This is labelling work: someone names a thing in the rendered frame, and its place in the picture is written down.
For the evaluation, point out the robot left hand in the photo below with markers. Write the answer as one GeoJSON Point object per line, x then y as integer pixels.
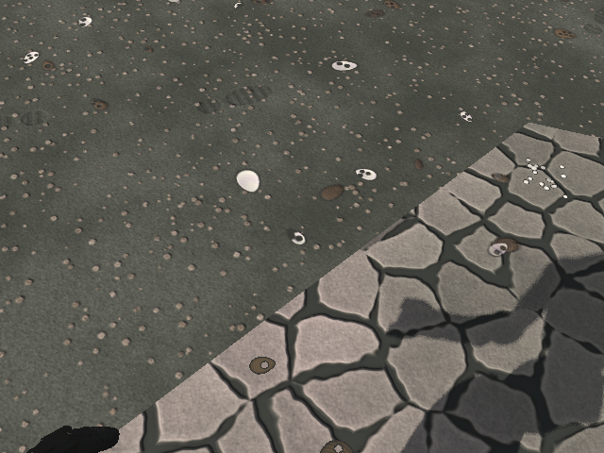
{"type": "Point", "coordinates": [77, 440]}

